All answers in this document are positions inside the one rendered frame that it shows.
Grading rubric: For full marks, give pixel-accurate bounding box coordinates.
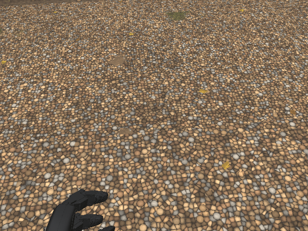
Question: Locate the robot left hand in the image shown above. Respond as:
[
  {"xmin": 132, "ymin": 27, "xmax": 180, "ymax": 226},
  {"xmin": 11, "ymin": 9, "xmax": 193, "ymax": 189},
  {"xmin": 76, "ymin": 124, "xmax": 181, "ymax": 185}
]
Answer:
[{"xmin": 43, "ymin": 189, "xmax": 116, "ymax": 231}]

